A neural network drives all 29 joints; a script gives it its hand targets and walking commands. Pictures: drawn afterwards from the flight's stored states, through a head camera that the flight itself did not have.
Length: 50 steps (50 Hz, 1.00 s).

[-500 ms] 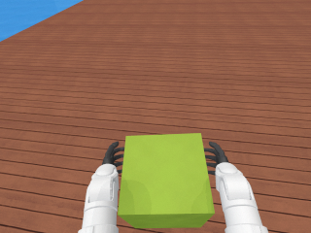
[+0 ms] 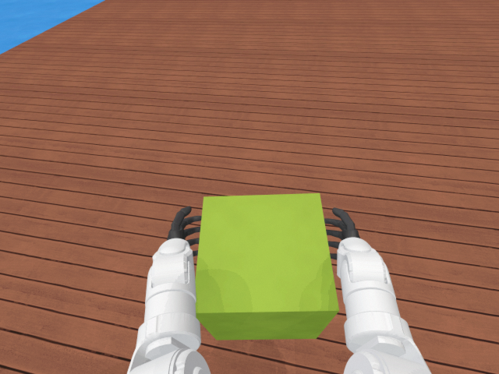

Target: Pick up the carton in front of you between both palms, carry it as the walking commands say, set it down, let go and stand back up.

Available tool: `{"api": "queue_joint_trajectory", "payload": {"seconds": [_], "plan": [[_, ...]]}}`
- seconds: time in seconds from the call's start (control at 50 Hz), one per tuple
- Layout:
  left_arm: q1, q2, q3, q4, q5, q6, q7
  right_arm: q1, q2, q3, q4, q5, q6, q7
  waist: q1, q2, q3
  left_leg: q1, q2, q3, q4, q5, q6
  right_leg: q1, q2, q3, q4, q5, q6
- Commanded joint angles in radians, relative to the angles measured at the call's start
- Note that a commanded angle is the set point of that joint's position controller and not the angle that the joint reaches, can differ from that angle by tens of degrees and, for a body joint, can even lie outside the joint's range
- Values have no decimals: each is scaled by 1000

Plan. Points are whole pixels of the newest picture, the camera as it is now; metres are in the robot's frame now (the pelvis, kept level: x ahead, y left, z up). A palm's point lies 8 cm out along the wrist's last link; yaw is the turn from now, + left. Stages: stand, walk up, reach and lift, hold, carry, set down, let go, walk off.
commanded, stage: set down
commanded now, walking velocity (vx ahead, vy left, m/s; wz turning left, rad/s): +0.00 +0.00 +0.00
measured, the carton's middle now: (263, 272) +0.33 +0.00 -0.06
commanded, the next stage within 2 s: none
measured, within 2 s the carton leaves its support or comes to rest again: neither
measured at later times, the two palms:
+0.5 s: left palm (209, 282) +0.37 +0.13 -0.16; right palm (337, 284) +0.36 -0.16 -0.18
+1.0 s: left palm (227, 299) +0.40 +0.11 -0.32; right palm (334, 301) +0.38 -0.19 -0.34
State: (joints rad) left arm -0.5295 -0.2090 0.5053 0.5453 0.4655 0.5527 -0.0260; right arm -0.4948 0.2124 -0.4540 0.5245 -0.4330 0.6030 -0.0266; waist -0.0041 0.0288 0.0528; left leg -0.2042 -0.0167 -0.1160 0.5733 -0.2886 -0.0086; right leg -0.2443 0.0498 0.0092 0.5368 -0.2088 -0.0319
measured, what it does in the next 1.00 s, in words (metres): lowers itself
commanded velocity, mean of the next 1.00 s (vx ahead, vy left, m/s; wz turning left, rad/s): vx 0.00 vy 0.00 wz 0.00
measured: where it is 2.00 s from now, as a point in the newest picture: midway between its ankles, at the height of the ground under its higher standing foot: outside the picture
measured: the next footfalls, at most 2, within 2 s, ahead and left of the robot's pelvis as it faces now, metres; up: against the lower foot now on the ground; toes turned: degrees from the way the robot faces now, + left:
none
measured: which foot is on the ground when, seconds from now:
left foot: down 0.00-1.00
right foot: down 0.00-1.00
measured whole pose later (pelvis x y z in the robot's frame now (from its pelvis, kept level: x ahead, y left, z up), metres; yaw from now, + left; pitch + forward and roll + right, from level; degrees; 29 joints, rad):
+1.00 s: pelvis -0.05 +0.01 -0.24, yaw +2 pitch +44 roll +3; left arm -0.82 -0.15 0.40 0.64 0.15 0.14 0.20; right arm -0.86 -0.07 -0.34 0.74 -0.16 0.21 -0.06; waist -0.05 0.06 -0.18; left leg -1.86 -0.15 -0.07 1.65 -0.55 -0.06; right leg -1.93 0.08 0.09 1.63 -0.46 0.03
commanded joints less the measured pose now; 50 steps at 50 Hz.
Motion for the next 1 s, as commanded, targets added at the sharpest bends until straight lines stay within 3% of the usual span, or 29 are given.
{"api": "queue_joint_trajectory", "payload": {"seconds": [0.0,0.04,0.1,0.2,0.3,0.34,0.38,0.46,0.52,0.64,0.98], "plan": [[-470,-749,-297,162,-127,-79,-203,-537,721,306,93,147,-104,219,-16,-22,-161,-286,-74,37,-66,-46,48,82,12,82,-56,-74,23],[-412,-710,-262,179,-99,-130,-180,-489,654,275,101,115,-162,210,-19,-25,-204,-344,-84,40,-29,13,38,18,21,69,-2,37,24],[-363,-703,-287,168,-100,-229,-161,-461,631,312,91,114,-269,210,-12,-34,-324,-418,-100,44,37,117,22,-48,32,65,80,186,30],[-437,-805,-488,122,-188,-396,-143,-553,715,509,67,203,-438,228,-3,-27,-652,-547,-123,57,180,235,0,-126,48,68,256,350,35],[-498,-882,-710,4,-298,-462,-98,-621,746,681,-19,283,-505,226,-23,-48,-1088,-628,-137,63,346,363,-34,-209,64,47,437,486,40],[-500,-893,-753,-19,-322,-455,-82,-612,740,703,-26,299,-499,226,-38,-52,-1152,-668,-140,62,393,345,-41,-281,71,34,478,447,40],[-509,-898,-757,-14,-330,-435,-76,-603,730,693,-9,298,-481,233,-53,-45,-1129,-717,-144,64,427,264,-43,-398,76,22,502,330,41],[-541,-904,-712,52,-316,-384,-74,-626,713,636,53,280,-435,255,-66,-25,-998,-853,-150,72,470,65,-42,-601,80,5,547,106,34],[-569,-903,-664,100,-302,-359,-71,-664,699,592,98,275,-409,268,-67,-15,-949,-939,-156,77,512,-12,-39,-706,83,-1,592,25,31],[-640,-875,-614,139,-298,-367,-48,-740,671,551,147,289,-409,263,-65,-22,-1000,-1079,-172,93,635,-13,-38,-826,86,-3,703,33,41],[-865,-789,-637,139,-389,-413,23,-934,576,591,144,380,-444,181,-99,-49,-1184,-1375,-215,153,961,-88,-47,-966,94,-22,970,23,72]]}}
